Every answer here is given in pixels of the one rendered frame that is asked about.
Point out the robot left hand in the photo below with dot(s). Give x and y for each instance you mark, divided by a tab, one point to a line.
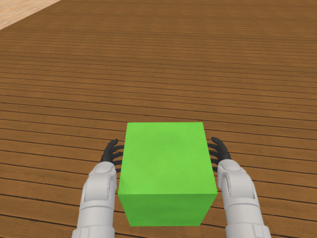
108	155

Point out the right robot forearm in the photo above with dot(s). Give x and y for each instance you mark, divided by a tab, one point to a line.
243	214

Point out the carton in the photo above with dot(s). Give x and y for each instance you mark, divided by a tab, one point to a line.
166	175

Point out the robot right hand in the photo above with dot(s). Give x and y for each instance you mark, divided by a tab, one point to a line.
221	153

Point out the left robot forearm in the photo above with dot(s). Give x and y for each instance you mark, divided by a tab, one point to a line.
97	203

